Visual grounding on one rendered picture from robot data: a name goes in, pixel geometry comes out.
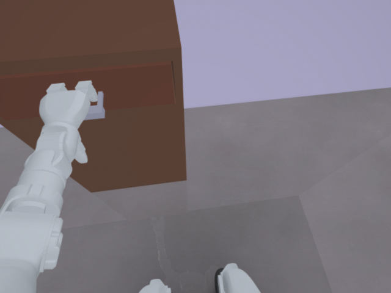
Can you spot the left robot shin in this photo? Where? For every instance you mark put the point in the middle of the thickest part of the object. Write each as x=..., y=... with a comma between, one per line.
x=156, y=281

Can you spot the robot shin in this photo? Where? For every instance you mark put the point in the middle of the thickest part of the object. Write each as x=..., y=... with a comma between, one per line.
x=230, y=266
x=156, y=281

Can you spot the drawer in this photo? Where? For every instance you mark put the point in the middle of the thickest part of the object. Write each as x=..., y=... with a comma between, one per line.
x=123, y=86

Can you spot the handle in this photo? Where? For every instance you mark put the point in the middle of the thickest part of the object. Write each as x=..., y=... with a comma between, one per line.
x=97, y=111

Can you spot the robot left forearm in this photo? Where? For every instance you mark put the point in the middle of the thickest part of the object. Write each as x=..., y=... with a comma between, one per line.
x=45, y=173

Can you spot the right robot shin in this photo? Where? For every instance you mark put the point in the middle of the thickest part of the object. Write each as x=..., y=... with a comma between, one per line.
x=230, y=266

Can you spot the left robot hand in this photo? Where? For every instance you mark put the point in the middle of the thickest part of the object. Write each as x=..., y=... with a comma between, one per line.
x=68, y=106

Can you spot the left robot upper arm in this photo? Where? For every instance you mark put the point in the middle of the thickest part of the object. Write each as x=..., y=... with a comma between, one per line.
x=29, y=244

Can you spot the cabinet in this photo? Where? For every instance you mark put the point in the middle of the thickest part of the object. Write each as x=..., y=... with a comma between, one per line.
x=130, y=147

